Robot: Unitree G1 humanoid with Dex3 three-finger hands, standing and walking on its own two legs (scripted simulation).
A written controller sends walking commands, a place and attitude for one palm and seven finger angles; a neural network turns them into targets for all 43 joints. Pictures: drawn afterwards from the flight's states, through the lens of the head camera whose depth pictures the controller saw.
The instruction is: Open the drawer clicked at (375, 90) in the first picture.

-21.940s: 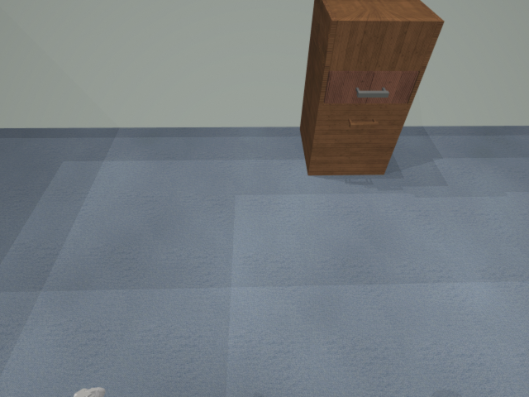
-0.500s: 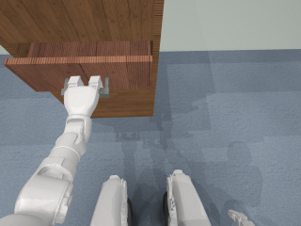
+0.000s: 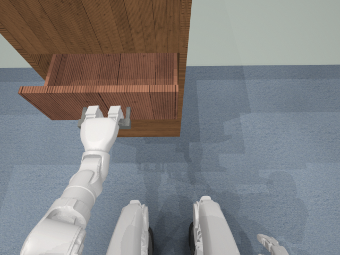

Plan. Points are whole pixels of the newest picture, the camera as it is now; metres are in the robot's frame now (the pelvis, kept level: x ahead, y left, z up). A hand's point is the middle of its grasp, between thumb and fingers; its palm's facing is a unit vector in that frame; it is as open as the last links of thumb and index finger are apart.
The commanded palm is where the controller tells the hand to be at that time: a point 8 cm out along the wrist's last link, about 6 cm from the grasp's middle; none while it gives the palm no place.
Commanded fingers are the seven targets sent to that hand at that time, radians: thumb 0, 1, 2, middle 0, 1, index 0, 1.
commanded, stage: pull the drawer open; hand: left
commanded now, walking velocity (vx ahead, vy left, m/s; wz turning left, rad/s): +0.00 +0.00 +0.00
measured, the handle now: (105, 117) +0.46 +0.17 -0.06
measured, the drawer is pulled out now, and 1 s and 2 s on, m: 0.12 0.23 0.30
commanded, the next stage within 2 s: open the thumb to release the handle in 1.72 s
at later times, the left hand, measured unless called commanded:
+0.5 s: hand (105, 160) +0.35 +0.17 -0.08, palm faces -0.04 -0.06 -1.00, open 5.5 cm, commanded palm +0.32 +0.17 -0.04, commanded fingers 0.00 0.90 0.90 -0.40 -1.35 -0.40 -1.35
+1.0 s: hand (103, 181) +0.29 +0.17 -0.08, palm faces -0.05 -0.07 -1.00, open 5.5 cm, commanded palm +0.26 +0.17 -0.04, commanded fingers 0.00 0.90 0.90 -0.40 -1.35 -0.40 -1.35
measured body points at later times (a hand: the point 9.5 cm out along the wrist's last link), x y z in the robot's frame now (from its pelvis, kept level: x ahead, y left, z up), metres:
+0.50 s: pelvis +0.00 +0.00 +0.01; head +0.15 -0.02 +0.43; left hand +0.34 +0.17 -0.03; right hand +0.15 -0.25 -0.15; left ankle +0.03 +0.12 -0.56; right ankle +0.05 -0.11 -0.56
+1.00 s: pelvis +0.01 -0.01 +0.00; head +0.14 -0.02 +0.43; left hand +0.29 +0.17 -0.03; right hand +0.19 -0.24 -0.14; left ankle +0.03 +0.12 -0.56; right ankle +0.05 -0.11 -0.56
